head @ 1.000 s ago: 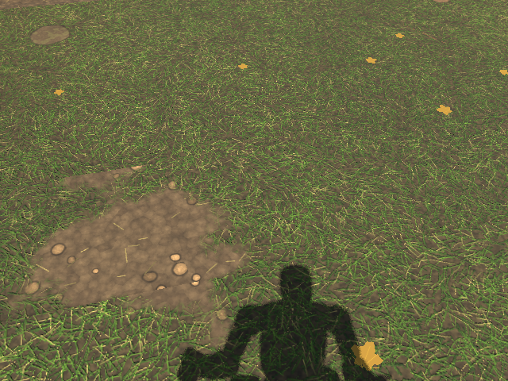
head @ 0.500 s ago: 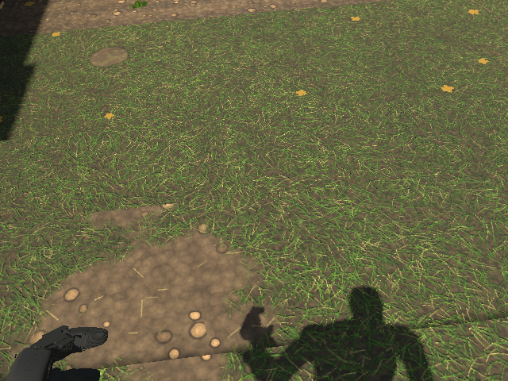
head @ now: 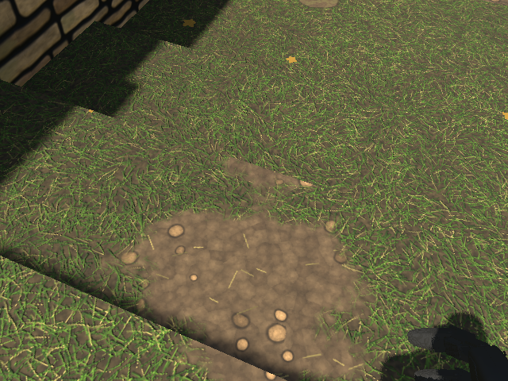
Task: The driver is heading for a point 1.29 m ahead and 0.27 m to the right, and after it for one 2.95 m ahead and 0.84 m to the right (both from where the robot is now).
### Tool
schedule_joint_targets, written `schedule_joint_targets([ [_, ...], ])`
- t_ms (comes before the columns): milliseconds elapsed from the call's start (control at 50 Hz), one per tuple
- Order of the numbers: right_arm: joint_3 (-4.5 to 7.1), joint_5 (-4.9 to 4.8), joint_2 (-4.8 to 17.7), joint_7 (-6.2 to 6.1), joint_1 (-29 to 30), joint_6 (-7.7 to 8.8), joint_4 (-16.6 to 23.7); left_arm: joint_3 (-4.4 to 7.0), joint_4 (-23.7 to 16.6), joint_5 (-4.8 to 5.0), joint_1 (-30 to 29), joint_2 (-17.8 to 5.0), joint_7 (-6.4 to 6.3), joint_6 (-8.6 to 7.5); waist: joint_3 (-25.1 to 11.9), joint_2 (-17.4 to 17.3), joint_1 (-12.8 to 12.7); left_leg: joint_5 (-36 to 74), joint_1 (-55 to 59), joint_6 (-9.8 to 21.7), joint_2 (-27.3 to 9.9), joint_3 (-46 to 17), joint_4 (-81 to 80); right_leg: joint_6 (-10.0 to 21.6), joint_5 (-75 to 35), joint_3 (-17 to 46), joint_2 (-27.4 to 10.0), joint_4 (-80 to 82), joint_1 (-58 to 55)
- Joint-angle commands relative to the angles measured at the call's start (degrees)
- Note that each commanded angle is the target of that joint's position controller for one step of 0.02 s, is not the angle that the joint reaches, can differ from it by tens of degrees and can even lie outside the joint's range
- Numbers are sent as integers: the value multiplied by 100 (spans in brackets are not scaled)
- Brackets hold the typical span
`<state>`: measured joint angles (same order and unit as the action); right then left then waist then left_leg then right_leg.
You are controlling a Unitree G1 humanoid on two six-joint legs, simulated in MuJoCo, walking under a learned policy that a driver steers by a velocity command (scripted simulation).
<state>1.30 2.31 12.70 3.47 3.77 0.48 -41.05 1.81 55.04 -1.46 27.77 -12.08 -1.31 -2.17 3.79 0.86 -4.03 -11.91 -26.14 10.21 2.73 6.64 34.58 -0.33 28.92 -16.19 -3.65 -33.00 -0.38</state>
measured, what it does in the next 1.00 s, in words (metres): walks ahead, turning right: right foot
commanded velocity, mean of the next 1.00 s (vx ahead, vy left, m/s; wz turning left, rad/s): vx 0.50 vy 0.00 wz -0.30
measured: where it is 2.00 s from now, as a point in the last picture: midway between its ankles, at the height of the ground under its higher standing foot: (333, 247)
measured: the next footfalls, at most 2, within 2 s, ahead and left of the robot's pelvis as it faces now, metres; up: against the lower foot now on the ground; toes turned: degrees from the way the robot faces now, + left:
right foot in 0.54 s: +0.32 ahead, -0.08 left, +0.00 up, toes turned -8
left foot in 1.12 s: +0.77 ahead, -0.01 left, -0.17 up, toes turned -30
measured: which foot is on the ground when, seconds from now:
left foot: down 0.00-0.54, up 0.56-1.00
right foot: down 0.00-0.00, up 0.02-0.52, down 0.54-1.00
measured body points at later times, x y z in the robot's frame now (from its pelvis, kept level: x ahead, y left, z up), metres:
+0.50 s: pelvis +0.24 -0.01 +0.01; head +0.25 -0.02 +0.46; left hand +0.37 +0.24 -0.11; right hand +0.22 -0.28 -0.13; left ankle +0.10 +0.05 -0.71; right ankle +0.28 -0.08 -0.70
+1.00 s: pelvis +0.50 -0.05 -0.02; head +0.51 -0.07 +0.43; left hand +0.52 +0.24 -0.13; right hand +0.62 -0.36 -0.10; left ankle +0.71 +0.03 -0.71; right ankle +0.28 -0.08 -0.72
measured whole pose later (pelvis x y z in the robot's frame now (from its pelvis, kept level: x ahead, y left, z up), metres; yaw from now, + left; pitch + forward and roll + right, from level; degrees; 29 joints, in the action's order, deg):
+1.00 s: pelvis +0.50 -0.05 -0.02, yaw -23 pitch +2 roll +0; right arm 3.6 2.5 16.5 2.6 -0.8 1.2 -44.0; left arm 2.6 52.2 -1.6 31.1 -16.2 -1.8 -3.1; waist -1.0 -1.7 -7.2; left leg 17.0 -36.0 0.5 -1.9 -3.6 35.6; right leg 6.6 34.7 13.9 8.2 -33.9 -0.6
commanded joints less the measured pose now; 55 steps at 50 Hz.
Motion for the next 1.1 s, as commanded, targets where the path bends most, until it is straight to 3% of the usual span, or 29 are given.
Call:
schedule_joint_targets([
  [20, 481, -4, 1485, -252, -2256, 8, -295, 88, -755, 35, 143, -435, 143, -10, -1904, -1289, 872, -828, 4747, 1205, -2005, -3598, -902, 24, -100, 383, -217, -4327, 3566],
  [40, 484, -100, 1530, -331, -2781, -106, -271, 202, -1007, 16, -579, -921, 156, -56, -2077, -751, 1340, -790, 4905, 1519, -2507, -5076, -1807, -20, 185, 1420, 364, -5025, 4582],
  [60, 429, -109, 1287, -419, -2527, -150, -487, 217, -1098, 56, -936, -958, 150, -103, -1101, -369, 1148, -205, 4369, 1274, -2368, -3944, -1799, 70, -375, 1630, -64, -4810, 5067],
  [100, 297, -165, 798, -412, -1777, -22, -524, 178, -877, 85, -607, -714, 154, -97, -259, -96, 439, 1296, 2493, 674, -1712, -2531, -2009, 150, -877, 1649, -405, -3652, 3928],
  [140, 230, -160, 582, -367, -1618, 171, -571, 171, -601, -38, -115, -616, 216, 132, -264, -217, 126, 1859, 1733, 431, -1382, -1822, -2233, 117, -1030, 1657, -383, -3225, 3002],
  [180, 279, -160, 732, -339, -1822, 303, -747, 213, -563, -6, -235, -585, 277, 239, -202, -210, 71, 2310, 1599, 321, -1264, -1452, -2386, 138, -1388, 1664, -265, -2949, 2910],
  [260, 273, -191, 796, -374, -2102, 377, -950, 248, -878, 57, -1384, -575, 307, 199, 146, -299, 350, 2309, 1759, -115, -1119, -868, -2634, 186, -2459, 1921, 43, -1679, 3363],
  [280, 279, -192, 811, -388, -2203, 390, -1034, 206, -855, -13, -1437, -491, 318, 218, 16, -460, 410, 2769, 1866, -182, -1102, -681, -2517, 208, -2775, 1783, 143, -1767, 3243],
  [340, 232, -143, 724, -406, -2118, 483, -1003, 193, -851, 11, -1537, -540, 332, 205, -157, -489, 388, 2930, 1683, -284, -1075, -274, -2406, 327, -3516, 1374, 329, -1648, 2658],
  [360, 252, -68, 783, -441, -2386, 513, -1148, 238, -706, -47, -1309, -634, 328, 243, -253, -611, 379, 3251, 2149, -216, -1424, -414, -2093, 437, -3587, 1581, 205, -2275, 2947],
  [400, 235, -44, 774, -502, -2498, 496, -1165, 269, -756, -131, -1466, -777, 332, 261, -62, -377, 422, 3696, 2671, -149, -1603, -354, -1687, 591, -3085, 1679, 195, -2297, 3517],
  [420, 210, -110, 763, -491, -2352, 452, -1087, 209, -933, -87, -1832, -690, 343, 242, 184, -259, 483, 3735, 2432, -196, -1412, -135, -1732, 582, -2439, 1355, 357, -1561, 3291],
  [440, 211, -103, 834, -510, -2314, 413, -1081, 198, -959, -116, -1860, -660, 350, 249, 202, -452, 487, 4356, 2279, -240, -1358, -14, -1538, 647, -1951, 1046, 545, -1412, 2741],
  [480, 229, -95, 1026, -586, -2460, 294, -1187, 204, -925, -27, -1420, -671, 312, 316, 88, -766, 313, 5664, 2440, -215, -1606, -13, -741, 862, -253, 965, 756, -791, 2079],
  [500, 244, -52, 1089, -605, -2514, 240, -1240, 247, -819, 0, -959, -762, 300, 290, -145, -710, 131, 5833, 2641, -199, -1641, -6, 11, 997, -302, 997, 857, -471, 1709],
  [520, 277, -83, 1150, -595, -2271, 207, -1161, 337, -600, -53, 4, -947, 284, 202, -618, -439, -411, 5134, 2283, -317, -1521, 104, 1507, 1256, -690, 1524, 711, 431, 764],
  [540, 203, -42, 748, -569, -2326, 220, -973, 459, -563, -43, 310, -1489, 237, 136, -982, 685, -323, 1367, 1010, -517, -854, 303, 3494, 1646, -1455, 3467, -606, 943, -254],
  [560, 211, -86, 605, -433, -2378, 296, -610, 473, -797, 108, -68, -1801, 262, 115, -1119, 1406, 128, -2074, -1279, -789, 380, -493, 4638, 2750, -2765, 6470, -1587, 1570, -1304],
  [580, 271, 13, 1013, -400, -1911, 350, -606, 471, -719, 247, -181, -1567, 257, 96, -547, 472, -32, -1647, -1811, -802, -207, -1125, 4504, 2830, -3097, 5586, -1550, 1507, -926],
  [620, 369, -165, 1111, -415, -1707, 349, -617, 371, -801, 185, -632, -1220, 253, 54, 74, -206, 301, -1077, -1300, -933, -606, -1098, 3604, 2319, -3968, 4257, -1087, 1491, 225],
  [660, 353, -24, 922, -406, -1773, 133, -672, 282, -848, 199, -790, -1044, 165, -5, 15, -96, 490, -729, -781, -1139, -739, -1024, 2757, 1928, -3877, 3627, -576, 1723, 637],
  [720, 265, 33, 611, -270, -1417, -33, -525, 312, -764, 198, -430, -1218, 79, -42, -102, 69, 387, -212, -794, -1284, -604, -628, 2294, 1792, -4839, 3224, -291, 1790, 635],
  [740, 270, 38, 610, -215, -1412, -38, -565, 323, -758, 67, -261, -1269, 73, -75, -217, 68, 293, 393, -931, -1178, -608, -574, 2535, 1795, -4908, 3201, -310, 1674, 490],
  [820, 431, -20, 1035, -230, -249, 96, -230, 326, -479, 83, 474, -1307, -27, -201, 88, 274, -85, 1160, -2234, -1125, -683, -995, 1520, 1460, -3681, 3709, -252, 1639, -402],
  [900, 337, 48, 727, -97, -57, 93, -87, 230, -506, 60, 173, -1074, -40, -197, 20, 366, -134, 2904, -1112, -1102, -460, -839, 466, 1400, -2597, 3658, 94, 1019, 784],
  [1000, 234, -15, 648, -82, 368, 245, 331, 205, -529, -80, 375, -1079, -95, -118, 152, 420, -357, 3101, -826, -918, -336, -1001, -277, 1274, -2339, 4157, 201, -129, 769],
  [1060, 239, -118, 627, -236, -567, 426, 89, 190, -538, -141, 140, -1027, -213, -83, -72, 68, -24, 3813, 498, -991, -548, -1243, -1785, 1020, -2403, 4015, 654, -1598, 464],
  [1080, 322, -176, 753, -318, -1408, 469, -205, 188, -455, -156, 127, -1022, -244, -52, -336, -87, 349, 4345, 1210, -1035, -611, -1192, -2262, 996, -2469, 3886, 863, -2691, 389],
  [1100, 375, -175, 836, -393, -2392, 470, -552, 237, -386, -6, 89, -1130, -265, -18, -645, -285, 854, 5184, 2324, -1069, -820, -1123, -2877, 901, -2249, 3481, 1025, -4080, 727],
])
Velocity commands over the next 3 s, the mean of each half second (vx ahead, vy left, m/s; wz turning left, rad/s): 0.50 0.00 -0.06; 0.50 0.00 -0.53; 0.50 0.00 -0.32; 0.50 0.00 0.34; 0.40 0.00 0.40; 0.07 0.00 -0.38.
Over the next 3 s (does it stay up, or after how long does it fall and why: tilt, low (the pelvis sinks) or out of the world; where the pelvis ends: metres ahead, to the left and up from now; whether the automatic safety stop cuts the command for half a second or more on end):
stays up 1.32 -0.28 -0.32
